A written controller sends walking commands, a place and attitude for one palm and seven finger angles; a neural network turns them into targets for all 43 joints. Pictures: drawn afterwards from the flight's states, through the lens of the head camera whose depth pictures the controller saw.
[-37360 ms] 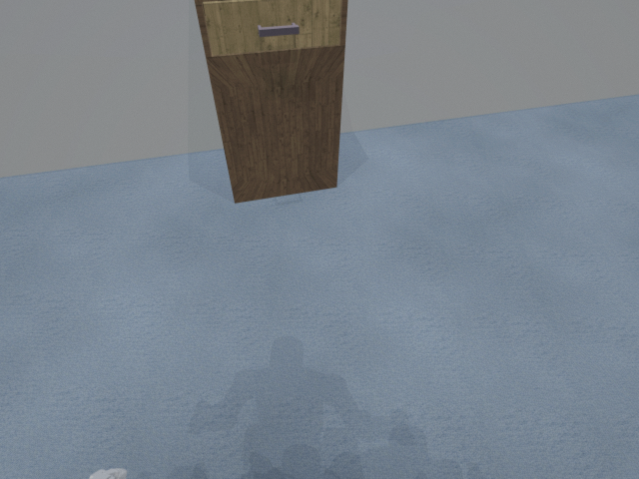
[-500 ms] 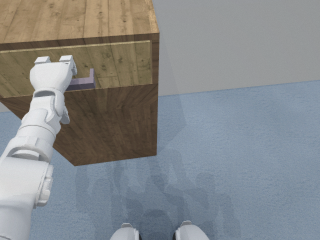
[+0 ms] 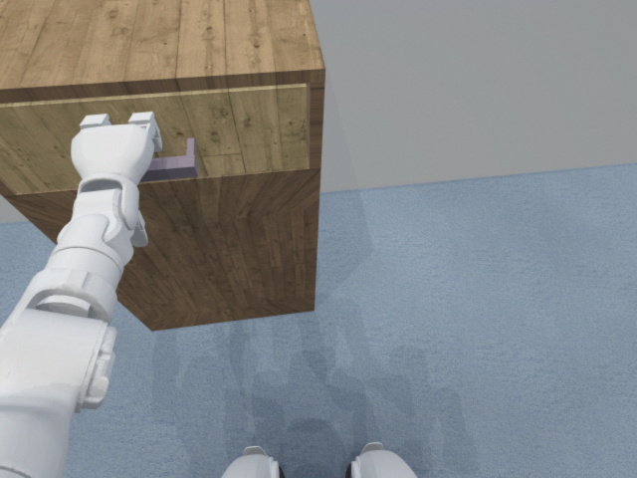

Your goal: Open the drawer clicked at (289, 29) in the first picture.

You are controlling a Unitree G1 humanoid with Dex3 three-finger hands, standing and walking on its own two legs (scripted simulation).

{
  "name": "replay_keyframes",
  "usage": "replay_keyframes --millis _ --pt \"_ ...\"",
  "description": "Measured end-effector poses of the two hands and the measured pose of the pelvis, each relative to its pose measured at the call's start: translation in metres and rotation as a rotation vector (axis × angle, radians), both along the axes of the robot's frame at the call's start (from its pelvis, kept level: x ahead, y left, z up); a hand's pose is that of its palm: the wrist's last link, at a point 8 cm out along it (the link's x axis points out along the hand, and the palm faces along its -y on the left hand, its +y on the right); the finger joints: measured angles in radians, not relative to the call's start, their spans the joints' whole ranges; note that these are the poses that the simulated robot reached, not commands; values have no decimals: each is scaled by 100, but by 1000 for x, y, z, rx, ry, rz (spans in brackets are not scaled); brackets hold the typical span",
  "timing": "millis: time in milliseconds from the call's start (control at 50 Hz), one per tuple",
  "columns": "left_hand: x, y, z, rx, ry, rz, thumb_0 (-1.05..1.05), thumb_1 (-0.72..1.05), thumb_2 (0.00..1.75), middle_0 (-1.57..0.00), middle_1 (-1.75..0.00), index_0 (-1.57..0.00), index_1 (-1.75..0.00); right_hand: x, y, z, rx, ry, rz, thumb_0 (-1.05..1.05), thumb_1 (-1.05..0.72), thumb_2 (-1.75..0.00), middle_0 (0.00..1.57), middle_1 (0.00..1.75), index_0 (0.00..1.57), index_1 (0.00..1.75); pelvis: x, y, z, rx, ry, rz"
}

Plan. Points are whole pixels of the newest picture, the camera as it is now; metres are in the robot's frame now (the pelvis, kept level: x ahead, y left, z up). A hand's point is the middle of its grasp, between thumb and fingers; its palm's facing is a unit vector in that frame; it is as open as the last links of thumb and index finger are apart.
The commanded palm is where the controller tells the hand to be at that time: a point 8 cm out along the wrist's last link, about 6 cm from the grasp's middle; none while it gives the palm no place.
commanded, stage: lift the hand off the handle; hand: left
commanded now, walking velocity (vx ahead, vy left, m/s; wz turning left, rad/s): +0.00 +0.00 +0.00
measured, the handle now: (148, 159) +0.54 +0.22 +0.04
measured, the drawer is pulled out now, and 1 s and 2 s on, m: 0.00 0.00 0.00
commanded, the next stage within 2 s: draw the hand back to the body in 1.08 s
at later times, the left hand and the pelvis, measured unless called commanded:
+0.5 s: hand (122, 153) +0.50 +0.22 +0.10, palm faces +0.00 -0.02 -1.00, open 13.2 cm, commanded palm +0.48 +0.23 +0.18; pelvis +0.04 +0.00 +0.03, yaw +0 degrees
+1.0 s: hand (93, 84) +0.51 +0.22 +0.19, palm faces +0.02 +0.00 -1.00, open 13.7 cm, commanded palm +0.49 +0.23 +0.24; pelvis +0.05 -0.02 +0.04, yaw +1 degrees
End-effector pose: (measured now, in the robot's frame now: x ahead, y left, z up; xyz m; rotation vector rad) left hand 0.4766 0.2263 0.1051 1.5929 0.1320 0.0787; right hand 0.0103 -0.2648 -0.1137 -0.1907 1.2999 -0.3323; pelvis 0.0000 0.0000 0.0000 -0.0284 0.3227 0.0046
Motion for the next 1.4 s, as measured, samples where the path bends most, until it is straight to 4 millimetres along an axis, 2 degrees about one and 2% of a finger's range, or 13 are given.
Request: replay_keyframes --millis 180,300,400,620,760,860,960,1040,1140,1240,1320,1400 --pt "1 2 5 -21 30 -16 0 -49 30 -32 -121 -40 -122 5 2 8 -6 -4 -10 0 -90 -90 21 30 20 30 11 2 10 2 -26 -3" --pt "2 1 16 -43 0 -35 0 -49 30 -36 -122 -42 -122 17 1 13 -4 -7 -2 0 -90 -90 21 30 20 30 22 2 16 3 -45 -1" --pt "1 -2 31 -41 -31 -35 0 -49 30 -38 -122 -42 -122 39 0 14 11 -35 12 0 -90 -90 21 30 20 30 31 2 21 6 -68 1" --pt "2 -5 70 -41 -33 -10 0 -49 30 -37 -122 -43 -122 101 -2 21 44 -167 53 0 -90 -90 21 30 20 30 43 -6 30 20 -125 4" --pt "3 -4 92 -30 -13 -4 0 -49 30 -37 -122 -42 -123 124 -7 26 47 -212 76 0 -90 -90 21 30 20 30 46 -12 34 26 -148 9" --pt "5 -5 106 -27 -18 -18 0 -49 30 -36 -122 -41 -123 127 -13 28 41 -213 79 0 -90 -90 21 30 20 30 47 -15 35 28 -157 12" --pt "10 -9 129 -26 -61 -22 0 -49 30 -34 -121 -37 -122 122 -16 27 45 -189 72 0 -90 -90 20 30 20 30 49 -17 36 30 -164 11" --pt "16 -8 140 -21 -44 10 0 -49 30 -33 -120 -34 -121 117 -17 26 54 -172 59 0 -90 -90 20 30 20 30 50 -17 38 31 -166 6" --pt "18 -10 139 -32 9 -5 0 -49 30 -32 -120 -33 -120 112 -17 27 59 -160 42 0 -90 -90 20 30 20 30 51 -16 39 31 -168 -4" --pt "11 -15 129 -55 2 -78 0 -49 30 -32 -120 -32 -120 111 -15 28 59 -153 40 0 -90 -90 20 30 20 30 52 -15 39 30 -171 -10" --pt "-3 -11 125 -63 -54 -87 0 -49 30 -32 -120 -32 -120 117 -12 29 72 -170 43 0 -90 -90 20 30 20 30 53 -12 40 29 -175 -17" --pt "-26 -2 125 -63 -108 -52 0 -49 30 -32 -120 -32 -120 132 -5 30 97 -210 65 0 -90 -90 20 30 20 30 53 -10 42 28 -192 -17"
